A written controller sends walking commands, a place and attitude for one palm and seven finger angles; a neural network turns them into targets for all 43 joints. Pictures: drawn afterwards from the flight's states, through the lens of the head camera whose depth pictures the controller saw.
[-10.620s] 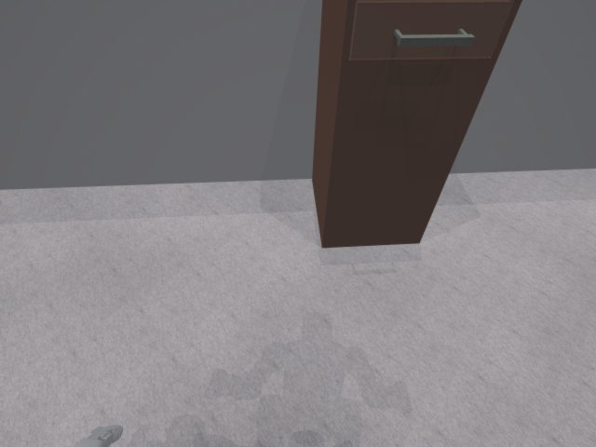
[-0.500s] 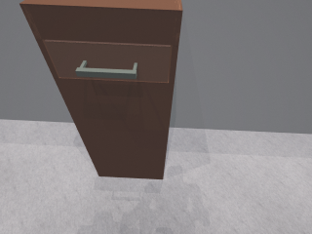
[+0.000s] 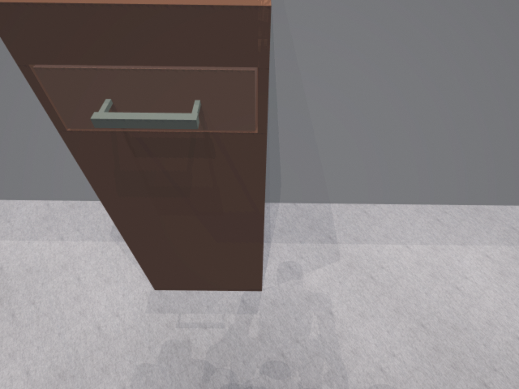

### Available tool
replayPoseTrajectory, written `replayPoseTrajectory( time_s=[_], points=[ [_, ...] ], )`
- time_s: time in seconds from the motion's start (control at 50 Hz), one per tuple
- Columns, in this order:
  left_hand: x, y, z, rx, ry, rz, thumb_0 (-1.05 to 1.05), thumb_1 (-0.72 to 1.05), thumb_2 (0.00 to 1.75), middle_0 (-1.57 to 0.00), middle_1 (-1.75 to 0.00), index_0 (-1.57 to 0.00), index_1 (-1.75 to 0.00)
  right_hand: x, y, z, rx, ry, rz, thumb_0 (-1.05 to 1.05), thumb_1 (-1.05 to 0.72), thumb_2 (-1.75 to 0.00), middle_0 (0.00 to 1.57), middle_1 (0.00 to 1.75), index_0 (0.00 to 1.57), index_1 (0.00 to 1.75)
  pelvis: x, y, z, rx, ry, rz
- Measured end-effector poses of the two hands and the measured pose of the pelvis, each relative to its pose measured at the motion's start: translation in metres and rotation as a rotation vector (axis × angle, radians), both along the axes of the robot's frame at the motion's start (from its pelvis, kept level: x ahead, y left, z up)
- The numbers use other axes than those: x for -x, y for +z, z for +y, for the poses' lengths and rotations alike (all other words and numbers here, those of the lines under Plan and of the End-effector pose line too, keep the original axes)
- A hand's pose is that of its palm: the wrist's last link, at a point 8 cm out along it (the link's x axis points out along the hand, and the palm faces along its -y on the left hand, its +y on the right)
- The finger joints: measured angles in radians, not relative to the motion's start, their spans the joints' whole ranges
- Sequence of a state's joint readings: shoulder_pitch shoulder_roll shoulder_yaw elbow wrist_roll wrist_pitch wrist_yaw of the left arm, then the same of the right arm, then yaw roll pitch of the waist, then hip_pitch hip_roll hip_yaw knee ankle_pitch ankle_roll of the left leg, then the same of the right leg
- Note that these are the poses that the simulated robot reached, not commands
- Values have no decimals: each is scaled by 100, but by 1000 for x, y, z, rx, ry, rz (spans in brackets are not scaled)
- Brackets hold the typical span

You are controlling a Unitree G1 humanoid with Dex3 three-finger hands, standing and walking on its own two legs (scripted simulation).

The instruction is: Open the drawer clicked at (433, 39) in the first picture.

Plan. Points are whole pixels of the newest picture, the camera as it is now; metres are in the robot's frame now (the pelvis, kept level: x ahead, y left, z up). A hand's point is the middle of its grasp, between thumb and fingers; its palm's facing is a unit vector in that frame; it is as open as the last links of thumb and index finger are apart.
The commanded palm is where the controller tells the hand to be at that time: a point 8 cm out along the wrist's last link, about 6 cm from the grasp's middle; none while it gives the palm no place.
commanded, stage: come to a stop and stand still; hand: left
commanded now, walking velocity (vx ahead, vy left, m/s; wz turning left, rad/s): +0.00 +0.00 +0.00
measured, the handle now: (149, 112) +0.54 +0.24 +0.13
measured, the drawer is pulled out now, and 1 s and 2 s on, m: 0.00 0.00 0.00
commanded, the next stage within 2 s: look again from close up in 0.62 s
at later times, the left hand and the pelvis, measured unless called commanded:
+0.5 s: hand out of the picture -0.01 +0.13 -0.17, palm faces +0.06 -0.98 -0.18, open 7.3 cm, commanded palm none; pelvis +0.00 -0.03 +0.00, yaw +2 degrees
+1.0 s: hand out of the picture -0.02 +0.14 -0.17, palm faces +0.06 -0.98 -0.18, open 7.4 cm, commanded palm none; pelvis -0.01 -0.03 +0.01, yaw +2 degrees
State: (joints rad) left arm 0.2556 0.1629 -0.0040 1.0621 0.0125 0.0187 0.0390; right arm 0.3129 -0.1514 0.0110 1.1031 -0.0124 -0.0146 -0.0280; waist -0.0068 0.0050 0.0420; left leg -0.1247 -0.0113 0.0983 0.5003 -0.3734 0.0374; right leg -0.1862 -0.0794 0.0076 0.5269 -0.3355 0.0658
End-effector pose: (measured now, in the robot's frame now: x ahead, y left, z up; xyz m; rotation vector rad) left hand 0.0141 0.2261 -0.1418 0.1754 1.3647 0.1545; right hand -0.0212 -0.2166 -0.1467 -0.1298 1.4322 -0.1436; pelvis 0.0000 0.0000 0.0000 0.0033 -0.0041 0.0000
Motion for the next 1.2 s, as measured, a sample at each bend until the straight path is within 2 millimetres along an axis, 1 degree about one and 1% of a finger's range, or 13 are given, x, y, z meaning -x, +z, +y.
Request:
replayPoseTrajectory(
  time_s=[0.1, 0.26, 0.42, 0.52, 0.62, 0.8, 0.92, 1.06, 1.2],
  points=[
    [9, 0, -12, 4, 19, 14, 1, 92, 90, -20, -30, -20, -29, -13, 0, -9, -3, 14, -21, 1, -91, -90, 20, 30, 20, 30, -1, 1, -10, 1, 7, 3],
    [23, -1, -29, 18, 42, 32, 1, 92, 90, -20, -30, -20, -29, -31, 4, -30, 24, 35, -53, 1, -92, -90, 20, 30, 20, 30, -1, 2, -22, 3, 16, 5],
    [31, -3, -40, 34, 55, 35, 1, 92, 90, -20, -30, -20, -29, -39, 8, -41, 38, 51, -69, 1, -92, -90, 20, 30, 20, 30, 2, 4, -31, 5, 25, 4],
    [34, -3, -43, 39, 57, 34, 1, 92, 90, -20, -30, -20, -29, -35, 10, -43, 40, 54, -62, 1, -92, -90, 20, 30, 20, 30, 4, 5, -34, 7, 28, 4],
    [36, -3, -43, 41, 58, 33, 1, 92, 90, -20, -30, -20, -29, -27, 11, -42, 37, 53, -46, 1, -92, -90, 20, 30, 20, 30, 6, 6, -34, 8, 30, 4],
    [37, -1, -40, 38, 58, 29, 1, 91, 90, -20, -30, -20, -29, -10, 11, -33, 20, 45, -13, 1, -92, -90, 20, 30, 20, 30, 10, 7, -33, 7, 32, 4],
    [39, -1, -38, 36, 59, 31, 1, 91, 90, -20, -30, -20, -29, -2, 10, -28, 8, 39, -2, 1, -92, -90, 20, 30, 20, 30, 11, 7, -31, 6, 32, 4],
    [43, 0, -39, 38, 63, 36, 1, 91, 90, -20, -30, -20, -29, 2, 10, -24, 2, 36, 4, 1, -92, -90, 20, 30, 20, 30, 12, 7, -30, 5, 33, 4],
    [48, -1, -41, 45, 71, 43, 1, 91, 90, -20, -30, -20, -29, 2, 10, -23, 5, 38, 1, 1, -92, -90, 20, 30, 20, 30, 13, 7, -29, 5, 35, 4]
  ],
)
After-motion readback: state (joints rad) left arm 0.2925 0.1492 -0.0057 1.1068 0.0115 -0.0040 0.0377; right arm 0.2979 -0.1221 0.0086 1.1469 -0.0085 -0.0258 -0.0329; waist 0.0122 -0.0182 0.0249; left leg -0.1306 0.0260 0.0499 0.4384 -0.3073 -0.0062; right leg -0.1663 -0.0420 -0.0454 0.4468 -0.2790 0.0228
